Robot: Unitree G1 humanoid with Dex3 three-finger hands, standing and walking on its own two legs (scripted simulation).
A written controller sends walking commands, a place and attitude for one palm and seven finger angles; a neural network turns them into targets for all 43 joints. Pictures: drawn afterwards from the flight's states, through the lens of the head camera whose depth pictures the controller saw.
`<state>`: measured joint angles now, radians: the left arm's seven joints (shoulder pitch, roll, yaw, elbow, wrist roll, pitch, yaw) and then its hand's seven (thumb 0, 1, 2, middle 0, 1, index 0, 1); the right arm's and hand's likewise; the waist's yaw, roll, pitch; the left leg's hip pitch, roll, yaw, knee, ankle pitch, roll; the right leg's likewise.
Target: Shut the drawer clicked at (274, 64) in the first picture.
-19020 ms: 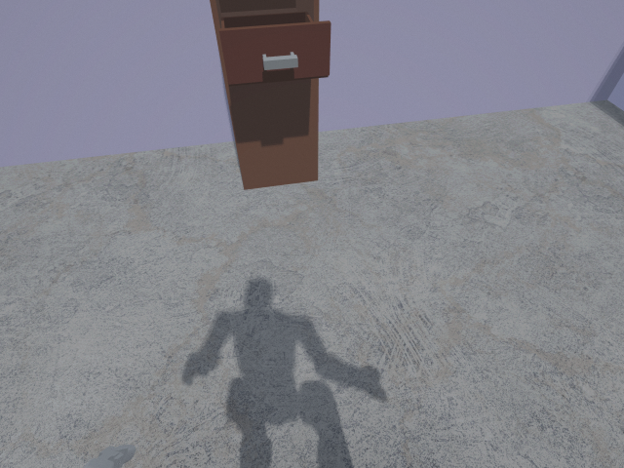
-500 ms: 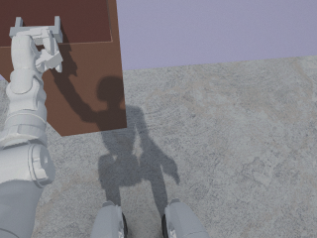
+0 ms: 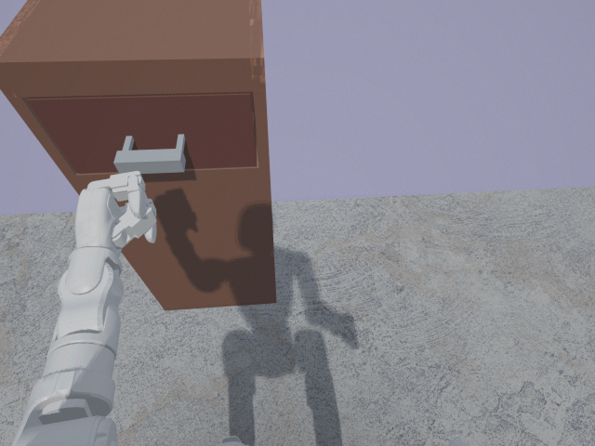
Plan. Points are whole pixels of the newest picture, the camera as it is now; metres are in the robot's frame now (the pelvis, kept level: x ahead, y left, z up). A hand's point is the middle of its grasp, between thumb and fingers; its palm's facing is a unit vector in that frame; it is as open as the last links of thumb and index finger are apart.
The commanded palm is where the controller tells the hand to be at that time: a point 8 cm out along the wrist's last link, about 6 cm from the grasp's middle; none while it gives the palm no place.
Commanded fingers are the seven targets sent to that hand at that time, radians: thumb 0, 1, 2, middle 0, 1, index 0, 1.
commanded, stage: draw the hand back to the body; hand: left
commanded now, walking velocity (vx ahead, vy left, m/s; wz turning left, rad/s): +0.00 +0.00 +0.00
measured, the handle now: (153, 151) +0.56 +0.23 +0.04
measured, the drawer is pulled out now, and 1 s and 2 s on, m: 0.00 0.00 0.00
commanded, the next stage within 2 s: step back with the hand held close in 1.06 s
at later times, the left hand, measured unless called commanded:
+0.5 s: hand (58, 303) +0.25 +0.22 +0.15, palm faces +0.32 -0.91 -0.25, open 3.3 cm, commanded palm +0.20 +0.26 +0.17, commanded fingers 0.00 0.90 0.90 -1.40 -1.60 -1.40 -1.60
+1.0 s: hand out of the picture +0.15 +0.23 +0.21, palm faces +0.43 -0.81 -0.39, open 3.3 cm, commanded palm +0.11 +0.27 +0.22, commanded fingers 0.00 0.90 0.90 -1.40 -1.60 -1.40 -1.60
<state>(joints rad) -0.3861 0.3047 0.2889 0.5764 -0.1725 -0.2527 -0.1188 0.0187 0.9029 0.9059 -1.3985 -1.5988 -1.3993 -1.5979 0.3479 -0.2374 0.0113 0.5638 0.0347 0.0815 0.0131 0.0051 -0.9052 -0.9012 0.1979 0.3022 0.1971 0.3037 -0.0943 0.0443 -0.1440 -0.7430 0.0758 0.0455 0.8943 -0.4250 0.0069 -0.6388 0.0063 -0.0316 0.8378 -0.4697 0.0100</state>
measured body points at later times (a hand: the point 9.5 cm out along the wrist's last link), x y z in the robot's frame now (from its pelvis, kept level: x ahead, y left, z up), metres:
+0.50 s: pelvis -0.02 -0.01 +0.04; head -0.02 -0.03 +0.49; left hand +0.23 +0.27 +0.16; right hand +0.19 -0.23 -0.04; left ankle +0.00 +0.11 -0.69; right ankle -0.04 -0.13 -0.69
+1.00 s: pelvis -0.01 -0.01 +0.05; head -0.03 -0.04 +0.50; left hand +0.12 +0.28 +0.23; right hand +0.19 -0.22 -0.04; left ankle +0.00 +0.11 -0.69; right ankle -0.04 -0.13 -0.69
